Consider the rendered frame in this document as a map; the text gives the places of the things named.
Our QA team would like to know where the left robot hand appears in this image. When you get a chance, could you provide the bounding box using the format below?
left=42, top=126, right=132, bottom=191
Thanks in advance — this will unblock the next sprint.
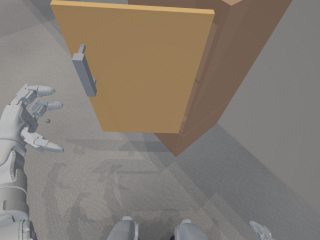
left=0, top=84, right=64, bottom=153

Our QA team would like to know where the robot left upper arm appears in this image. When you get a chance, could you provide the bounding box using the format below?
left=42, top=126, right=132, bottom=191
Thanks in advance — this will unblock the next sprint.
left=0, top=219, right=38, bottom=240

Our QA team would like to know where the right robot thigh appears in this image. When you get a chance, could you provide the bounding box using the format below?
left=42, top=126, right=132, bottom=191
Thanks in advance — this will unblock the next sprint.
left=174, top=223, right=211, bottom=240

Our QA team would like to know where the left robot thigh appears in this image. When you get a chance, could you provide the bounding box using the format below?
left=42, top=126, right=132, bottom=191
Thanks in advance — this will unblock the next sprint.
left=107, top=220, right=139, bottom=240

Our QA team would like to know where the handle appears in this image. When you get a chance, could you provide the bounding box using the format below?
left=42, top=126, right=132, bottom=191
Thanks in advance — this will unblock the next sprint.
left=72, top=44, right=97, bottom=97

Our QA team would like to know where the robot thigh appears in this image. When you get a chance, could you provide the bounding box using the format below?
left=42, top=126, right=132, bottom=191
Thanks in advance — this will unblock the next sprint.
left=174, top=223, right=211, bottom=240
left=107, top=220, right=139, bottom=240

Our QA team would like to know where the right robot hand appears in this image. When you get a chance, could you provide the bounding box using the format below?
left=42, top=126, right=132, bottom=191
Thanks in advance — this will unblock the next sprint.
left=249, top=220, right=276, bottom=240

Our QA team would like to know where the cupboard door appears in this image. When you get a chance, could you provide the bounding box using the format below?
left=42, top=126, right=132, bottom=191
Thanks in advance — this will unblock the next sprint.
left=50, top=0, right=215, bottom=134

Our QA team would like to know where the left robot forearm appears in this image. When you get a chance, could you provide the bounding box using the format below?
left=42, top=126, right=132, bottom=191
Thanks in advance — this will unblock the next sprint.
left=0, top=139, right=30, bottom=227

